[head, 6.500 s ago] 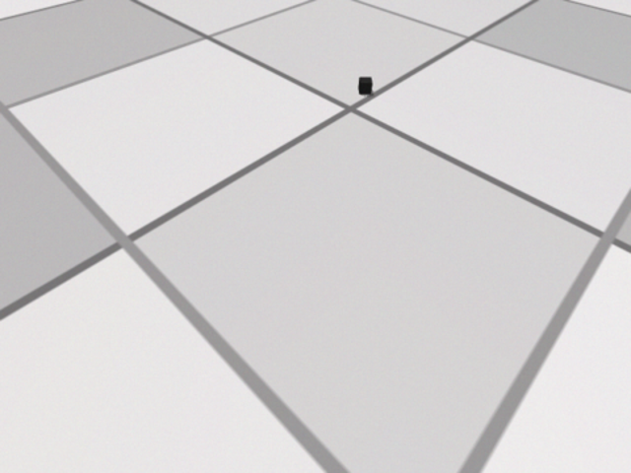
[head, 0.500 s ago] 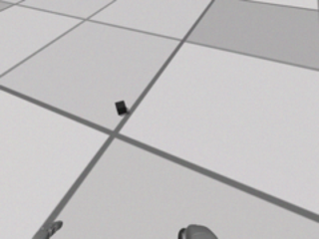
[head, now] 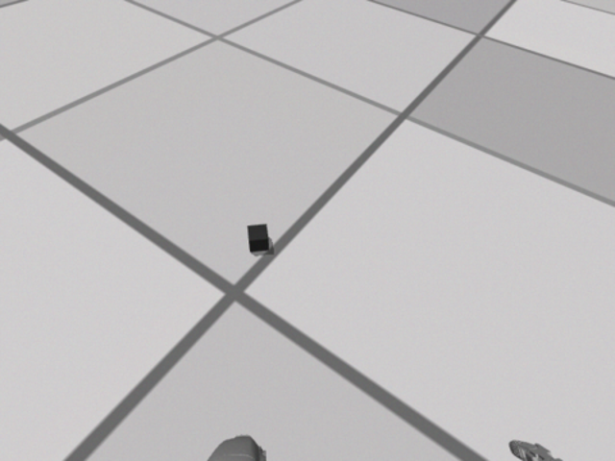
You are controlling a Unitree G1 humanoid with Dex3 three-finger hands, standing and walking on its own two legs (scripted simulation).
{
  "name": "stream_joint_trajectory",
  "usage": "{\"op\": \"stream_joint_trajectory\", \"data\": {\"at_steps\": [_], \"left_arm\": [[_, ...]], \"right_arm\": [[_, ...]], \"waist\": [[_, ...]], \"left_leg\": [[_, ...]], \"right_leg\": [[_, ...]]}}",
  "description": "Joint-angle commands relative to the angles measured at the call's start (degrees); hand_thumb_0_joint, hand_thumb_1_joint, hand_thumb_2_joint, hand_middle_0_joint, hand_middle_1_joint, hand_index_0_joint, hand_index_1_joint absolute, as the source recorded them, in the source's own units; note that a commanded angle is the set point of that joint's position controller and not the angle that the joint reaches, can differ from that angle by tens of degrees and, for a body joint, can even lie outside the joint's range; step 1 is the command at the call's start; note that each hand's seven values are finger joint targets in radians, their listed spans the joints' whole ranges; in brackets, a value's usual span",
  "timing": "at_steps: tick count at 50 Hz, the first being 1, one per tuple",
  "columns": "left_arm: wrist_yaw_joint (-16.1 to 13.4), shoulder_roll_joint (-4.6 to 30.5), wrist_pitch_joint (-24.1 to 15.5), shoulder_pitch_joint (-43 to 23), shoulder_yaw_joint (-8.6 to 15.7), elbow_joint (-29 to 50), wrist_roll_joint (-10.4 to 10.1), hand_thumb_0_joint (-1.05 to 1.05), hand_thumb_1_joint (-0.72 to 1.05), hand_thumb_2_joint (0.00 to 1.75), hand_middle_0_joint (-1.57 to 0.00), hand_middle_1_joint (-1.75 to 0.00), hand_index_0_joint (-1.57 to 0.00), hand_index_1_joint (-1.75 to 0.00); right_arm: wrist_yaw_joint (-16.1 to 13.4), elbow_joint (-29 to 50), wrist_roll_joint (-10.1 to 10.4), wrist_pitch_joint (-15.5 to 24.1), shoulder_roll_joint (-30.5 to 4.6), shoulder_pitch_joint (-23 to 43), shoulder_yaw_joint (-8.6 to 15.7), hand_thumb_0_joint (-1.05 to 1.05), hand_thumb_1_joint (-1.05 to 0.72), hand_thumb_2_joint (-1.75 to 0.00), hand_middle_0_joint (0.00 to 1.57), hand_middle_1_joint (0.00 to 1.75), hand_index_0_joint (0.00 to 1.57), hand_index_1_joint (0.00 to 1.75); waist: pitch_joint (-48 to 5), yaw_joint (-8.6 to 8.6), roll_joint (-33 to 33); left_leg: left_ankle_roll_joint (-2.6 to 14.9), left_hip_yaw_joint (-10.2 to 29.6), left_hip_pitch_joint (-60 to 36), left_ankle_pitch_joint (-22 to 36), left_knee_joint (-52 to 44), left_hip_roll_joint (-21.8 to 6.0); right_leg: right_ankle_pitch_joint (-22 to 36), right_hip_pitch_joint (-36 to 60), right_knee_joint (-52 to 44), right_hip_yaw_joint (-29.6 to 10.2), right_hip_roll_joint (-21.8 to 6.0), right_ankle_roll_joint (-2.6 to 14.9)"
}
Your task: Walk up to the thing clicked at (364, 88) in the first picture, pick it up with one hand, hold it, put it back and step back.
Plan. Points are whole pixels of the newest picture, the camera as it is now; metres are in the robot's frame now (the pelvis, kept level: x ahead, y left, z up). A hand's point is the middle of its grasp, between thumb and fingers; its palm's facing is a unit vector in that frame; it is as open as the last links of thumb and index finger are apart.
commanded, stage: walk up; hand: left
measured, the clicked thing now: (258, 238) +0.98 +0.18 -0.72
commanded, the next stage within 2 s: none
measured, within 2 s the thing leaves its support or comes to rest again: neither
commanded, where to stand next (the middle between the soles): +0.55 -0.02 m, yaw -3 degrees
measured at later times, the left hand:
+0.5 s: hand (146, 362) +0.26 +0.26 -0.12, palm faces -0.13 -0.91 -0.40, open 7.4 cm
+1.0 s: hand (165, 302) +0.37 +0.26 -0.13, palm faces -0.03 -0.93 -0.37, open 7.4 cm
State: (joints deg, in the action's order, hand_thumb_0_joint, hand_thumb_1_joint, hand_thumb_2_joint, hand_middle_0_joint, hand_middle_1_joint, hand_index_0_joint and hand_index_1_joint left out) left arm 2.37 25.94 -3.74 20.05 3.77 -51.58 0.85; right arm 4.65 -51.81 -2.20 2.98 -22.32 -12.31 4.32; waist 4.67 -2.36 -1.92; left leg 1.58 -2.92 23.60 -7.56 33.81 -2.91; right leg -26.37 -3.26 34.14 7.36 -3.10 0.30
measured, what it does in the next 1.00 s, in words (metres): walks ahead: right foot, then left foot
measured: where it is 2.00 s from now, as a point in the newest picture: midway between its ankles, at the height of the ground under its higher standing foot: (299, 352)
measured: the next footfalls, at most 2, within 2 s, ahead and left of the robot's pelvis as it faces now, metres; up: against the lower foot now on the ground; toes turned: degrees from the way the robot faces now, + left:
right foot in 0.50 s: +0.32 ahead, -0.15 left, +0.00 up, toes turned -8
left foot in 1.00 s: +0.48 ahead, +0.11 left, +0.00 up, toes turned +3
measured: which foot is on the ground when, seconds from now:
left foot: down 0.00-0.54, up 0.56-0.98, down 1.00-1.00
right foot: down 0.00-0.00, up 0.02-0.48, down 0.50-1.00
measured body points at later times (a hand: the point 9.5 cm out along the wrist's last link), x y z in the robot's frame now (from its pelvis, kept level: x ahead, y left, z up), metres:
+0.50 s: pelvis +0.17 -0.02 +0.01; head +0.19 -0.04 +0.46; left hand +0.27 +0.30 -0.09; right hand +0.18 -0.34 -0.12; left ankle +0.11 +0.11 -0.72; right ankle +0.28 -0.15 -0.72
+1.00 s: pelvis +0.33 -0.02 +0.01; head +0.34 +0.00 +0.46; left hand +0.38 +0.31 -0.11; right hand +0.38 -0.35 -0.10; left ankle +0.44 +0.11 -0.72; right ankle +0.28 -0.15 -0.72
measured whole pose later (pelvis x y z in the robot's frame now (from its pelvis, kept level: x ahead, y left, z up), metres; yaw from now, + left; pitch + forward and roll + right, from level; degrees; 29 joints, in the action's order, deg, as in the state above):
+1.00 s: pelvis +0.33 -0.02 +0.01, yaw +0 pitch -3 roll -3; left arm 2.5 24.5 -4.1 19.3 3.0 -48.9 0.8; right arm 4.4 -52.2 -1.9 2.0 -23.9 -17.0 4.2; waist 3.9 -1.1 1.2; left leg 0.9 -0.9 22.7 -10.4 33.7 -5.2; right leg -20.7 -6.1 30.1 7.0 -1.1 -0.2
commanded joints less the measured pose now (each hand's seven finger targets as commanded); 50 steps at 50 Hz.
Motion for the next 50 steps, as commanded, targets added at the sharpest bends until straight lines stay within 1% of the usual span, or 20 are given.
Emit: {"op": "stream_joint_trajectory", "data": {"at_steps": [1,2,5,7,11,15,18,24,25,26,27,28,29,32,33,36,43,46,47,50], "left_arm": [[-1.6,9.67,-0.83,3.68,1.79,5.17,-0.88,0.0,0.9,0.9,-0.2,-0.3,-0.2,-0.3],[-1.86,12.18,-0.71,0.46,1.96,4.61,-0.42,0.0,0.9,0.9,-0.2,-0.3,-0.2,-0.3],[-0.96,10.32,-0.51,2.12,1.51,2.48,-1.42,0.0,0.9,0.9,-0.2,-0.3,-0.2,-0.3],[-0.4,9.8,0.39,4.17,1.71,1.47,-1.3,0.0,0.9,0.9,-0.2,-0.3,-0.2,-0.3],[0.52,9.39,1.07,1.53,2.1,1.73,-0.54,0.0,0.9,0.9,-0.2,-0.3,-0.2,-0.3],[1.43,8.69,0.89,-3.86,2.24,2.92,-0.15,0.0,0.9,0.9,-0.2,-0.3,-0.2,-0.3],[1.8,7.67,0.27,-8.17,2.0,4.13,0.02,0.0,0.9,0.9,-0.2,-0.3,-0.2,-0.3],[0.67,8.48,-1.41,-2.56,2.73,1.65,0.17,0.0,0.9,0.9,-0.2,-0.3,-0.2,-0.3],[-0.1,10.6,-2.01,3.2,3.82,0.1,0.1,0.0,0.9,0.9,-0.2,-0.3,-0.2,-0.3],[-0.9,15.44,-2.55,7.02,5.24,0.11,0.56,0.0,0.9,0.9,-0.2,-0.3,-0.2,-0.3],[-1.3,17.68,-2.61,5.63,5.31,1.56,-0.07,0.0,0.9,0.9,-0.2,-0.3,-0.2,-0.3],[-1.23,17.98,-2.15,3.62,5.18,1.77,-0.95,0.0,0.9,0.9,-0.2,-0.3,-0.2,-0.3],[-1.3,15.93,-1.9,2.21,4.81,2.86,-1.29,0.0,0.9,0.9,-0.2,-0.3,-0.2,-0.3],[-1.82,12.14,-2.19,-2.79,3.4,4.02,-1.51,0.0,0.9,0.9,-0.2,-0.3,-0.2,-0.3],[-1.73,11.86,-2.36,-3.52,3.25,4.39,-1.27,0.0,0.9,0.9,-0.2,-0.3,-0.2,-0.3],[-1.5,11.35,-2.75,-3.13,3.22,5.94,-0.85,0.0,0.9,0.9,-0.2,-0.3,-0.2,-0.3],[-1.1,12.77,-2.51,-1.73,4.18,6.94,-0.06,0.0,0.9,0.9,-0.2,-0.3,-0.2,-0.3],[-1.07,13.05,-2.33,-2.47,4.01,7.38,-0.28,0.0,0.9,0.9,-0.2,-0.3,-0.2,-0.3],[-1.06,13.32,-2.23,-2.55,3.78,7.34,-0.31,0.0,0.9,0.9,-0.2,-0.3,-0.2,-0.3],[-1.08,10.53,-1.62,-3.65,2.52,7.73,-0.12,0.0,0.9,0.9,-0.2,-0.3,-0.2,-0.3]], "right_arm": [[-2.38,4.14,1.32,2.47,-21.63,-12.12,6.09,0.0,-0.9,-0.9,0.2,0.3,0.2,0.3],[-2.44,3.99,2.33,2.13,-20.05,-10.78,6.0,0.0,-0.9,-0.9,0.2,0.3,0.2,0.3],[-3.23,5.51,2.58,2.53,-14.57,-5.1,3.18,0.0,-0.9,-0.9,0.2,0.3,0.2,0.3],[-3.24,5.62,2.8,3.02,-14.33,-4.38,3.07,0.0,-0.9,-0.9,0.2,0.3,0.2,0.3],[-3.07,6.84,2.16,3.61,-15.11,-3.29,3.43,0.0,-0.9,-0.9,0.2,0.3,0.2,0.3],[-2.81,6.37,1.85,3.47,-15.45,-4.5,3.64,0.0,-0.9,-0.9,0.2,0.3,0.2,0.3],[-2.61,6.04,1.7,2.93,-15.13,-5.74,3.46,0.0,-0.9,-0.9,0.2,0.3,0.2,0.3],[-2.89,7.79,1.96,1.89,-14.42,-5.11,2.84,0.0,-0.9,-0.9,0.2,0.3,0.2,0.3],[-2.84,7.84,2.0,1.94,-11.79,-6.99,1.91,0.0,-0.9,-0.9,0.2,0.3,0.2,0.3],[-2.71,8.75,2.31,2.01,-8.12,-9.62,0.5,0.0,-0.9,-0.9,0.2,0.3,0.2,0.3],[-2.7,7.7,2.34,1.2,-8.96,-11.13,0.35,0.0,-0.9,-0.9,0.2,0.3,0.2,0.3],[-3.46,6.57,1.8,0.45,-14.25,-9.32,1.68,0.0,-0.9,-0.9,0.2,0.3,0.2,0.3],[-3.54,5.87,1.91,0.56,-15.23,-8.42,2.0,0.0,-0.9,-0.9,0.2,0.3,0.2,0.3],[-2.84,3.39,2.79,-0.15,-12.49,-9.9,1.61,0.0,-0.9,-0.9,0.2,0.3,0.2,0.3],[-2.59,3.08,2.51,-0.46,-12.17,-10.71,1.6,0.0,-0.9,-0.9,0.2,0.3,0.2,0.3],[-1.94,3.28,1.8,-0.88,-11.82,-9.54,2.04,0.0,-0.9,-0.9,0.2,0.3,0.2,0.3],[-0.53,5.34,0.6,-0.18,-11.32,-1.71,2.52,0.0,-0.9,-0.9,0.2,0.3,0.2,0.3],[-0.42,5.46,0.65,0.67,-11.13,-1.46,2.43,0.0,-0.9,-0.9,0.2,0.3,0.2,0.3],[-0.47,5.33,0.58,0.85,-11.4,-1.36,2.63,0.0,-0.9,-0.9,0.2,0.3,0.2,0.3],[-1.58,1.8,0.39,1.79,-14.0,-12.91,3.97,0.0,-0.9,-0.9,0.2,0.3,0.2,0.3]], "waist": [[-12.67,7.37,16.54],[-9.2,7.39,12.45],[-3.34,3.51,7.53],[-2.52,2.81,9.32],[1.23,2.64,9.85],[3.05,3.91,9.27],[3.0,4.95,8.54],[-3.23,0.81,3.76],[-8.19,-1.8,-2.98],[-12.06,-2.6,-15.68],[-9.06,-2.04,-14.82],[-7.24,-2.15,-10.0],[-5.88,-1.53,-7.53],[-2.74,1.82,-6.46],[-2.47,2.38,-6.6],[-1.18,1.94,-5.89],[2.57,-0.56,-5.97],[0.42,0.1,-5.46],[-0.14,0.56,-4.57],[-6.29,7.56,5.1]], "left_leg": [[12.63,41.68,-34.33,-20.71,-18.18,-21.37],[13.61,38.8,-30.7,-17.79,-18.45,-21.0],[5.65,15.19,-18.16,1.87,-17.93,-12.62],[5.49,11.47,-14.37,0.76,-19.96,-11.37],[8.74,9.92,-11.94,-12.17,-24.81,-12.37],[9.32,8.36,-14.7,-14.42,-25.87,-11.84],[9.41,5.58,-15.74,-10.15,-23.02,-10.57],[7.38,2.8,-11.31,4.27,-5.89,-9.58],[5.67,0.77,-9.15,4.68,6.72,-6.36],[3.06,-3.45,-0.79,-7.39,21.02,-0.37],[0.71,0.05,10.15,-21.72,27.23,5.51],[0.94,4.19,10.05,-22.54,31.12,2.17],[1.17,5.89,11.12,-20.5,32.41,0.74],[0.66,8.36,6.5,-12.71,27.62,-0.77],[0.2,7.22,4.86,-10.95,27.2,-0.23],[-1.45,6.88,6.59,-7.06,23.74,-0.18],[-2.25,4.28,5.81,-3.66,6.87,-3.58],[-1.28,2.79,1.02,-2.42,1.51,-3.36],[-0.81,2.17,-2.02,-3.18,1.21,-3.01],[1.09,0.62,-21.19,-5.97,-3.91,0.63]], "right_leg": [[-6.19,-34.17,32.87,-7.64,4.06,3.19],[-3.6,-35.38,35.19,-10.41,1.62,3.35],[6.78,-27.75,28.66,-14.37,-1.4,2.39],[10.0,-25.2,27.55,-12.52,-0.94,1.08],[14.0,-28.15,21.38,-11.73,-2.53,-0.82],[16.66,-30.42,13.07,-9.6,-3.53,-1.26],[17.87,-27.85,5.01,-7.13,-3.64,-0.5],[17.43,-6.72,-4.78,-3.61,0.88,1.53],[14.55,2.46,-7.71,-6.95,-0.56,2.66],[6.82,8.71,-13.11,-22.95,-11.33,5.39],[1.37,10.63,-20.33,-41.6,-20.27,9.3],[0.53,6.59,-19.94,-43.89,-21.95,12.66],[4.96,4.8,-19.45,-39.29,-19.97,13.24],[18.44,-2.88,-18.67,-20.27,-12.06,7.01],[20.04,-5.25,-18.97,-17.29,-10.89,8.07],[17.54,-6.16,-20.88,-14.38,-11.09,10.7],[4.05,-8.59,-22.33,-12.61,-12.58,11.74],[8.79,-7.71,-18.14,-11.98,-12.9,11.55],[8.59,-9.61,-17.09,-12.01,-13.36,11.45],[17.69,-16.4,2.22,-7.22,-8.66,7.96]]}}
